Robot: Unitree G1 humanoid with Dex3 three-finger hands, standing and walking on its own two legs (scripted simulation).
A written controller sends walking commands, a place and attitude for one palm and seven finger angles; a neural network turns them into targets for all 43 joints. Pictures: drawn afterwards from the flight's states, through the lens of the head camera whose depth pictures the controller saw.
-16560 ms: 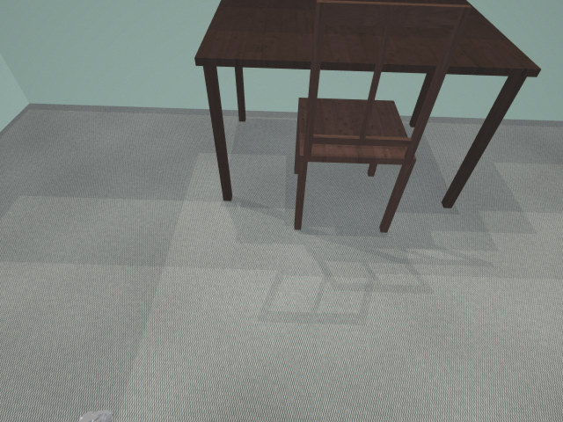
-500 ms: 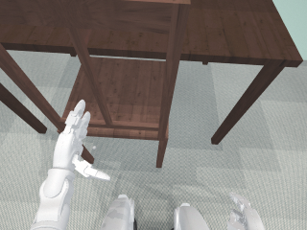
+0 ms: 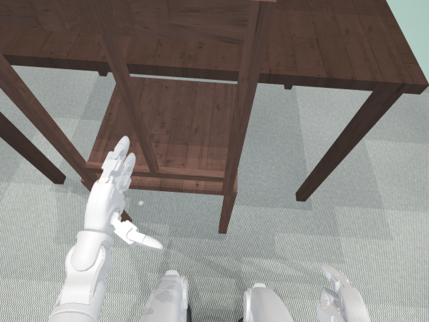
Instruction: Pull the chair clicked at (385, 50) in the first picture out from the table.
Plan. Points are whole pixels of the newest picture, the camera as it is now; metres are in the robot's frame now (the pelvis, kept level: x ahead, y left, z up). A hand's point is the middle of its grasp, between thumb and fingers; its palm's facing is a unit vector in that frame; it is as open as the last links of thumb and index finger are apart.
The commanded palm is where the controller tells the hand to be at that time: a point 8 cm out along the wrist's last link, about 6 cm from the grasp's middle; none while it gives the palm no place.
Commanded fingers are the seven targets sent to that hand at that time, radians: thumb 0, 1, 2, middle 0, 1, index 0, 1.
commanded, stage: push the fingers through the gap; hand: left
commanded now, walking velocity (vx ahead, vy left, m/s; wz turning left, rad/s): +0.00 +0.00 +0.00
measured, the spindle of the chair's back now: (138, 122) +0.47 +0.17 +0.06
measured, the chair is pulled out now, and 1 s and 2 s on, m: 0.00 0.00 0.00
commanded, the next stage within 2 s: hook a spindle and tug to test in 1.50 s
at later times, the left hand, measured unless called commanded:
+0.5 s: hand (142, 185) +0.35 +0.15 +0.02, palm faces -0.05 -1.00 -0.04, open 16.6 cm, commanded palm +0.36 +0.19 +0.02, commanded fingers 0.00 -0.50 0.30 -0.06 -0.08 -0.06 -0.08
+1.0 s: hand (151, 152) +0.42 +0.14 +0.02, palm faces -0.05 -1.00 -0.03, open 16.9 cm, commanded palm +0.41 +0.19 +0.02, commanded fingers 0.00 -0.50 0.30 -0.06 -0.08 -0.06 -0.08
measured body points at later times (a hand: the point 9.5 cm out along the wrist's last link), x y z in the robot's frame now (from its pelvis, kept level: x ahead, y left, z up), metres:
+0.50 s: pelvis -0.01 -0.01 -0.01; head +0.10 +0.01 +0.43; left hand +0.35 +0.20 +0.02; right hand +0.13 -0.26 -0.12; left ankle +0.05 +0.10 -0.62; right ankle +0.00 -0.12 -0.62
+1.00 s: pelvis +0.00 +0.00 -0.01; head +0.12 +0.01 +0.43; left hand +0.42 +0.20 +0.02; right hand +0.07 -0.26 -0.12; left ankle +0.05 +0.10 -0.62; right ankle +0.00 -0.12 -0.62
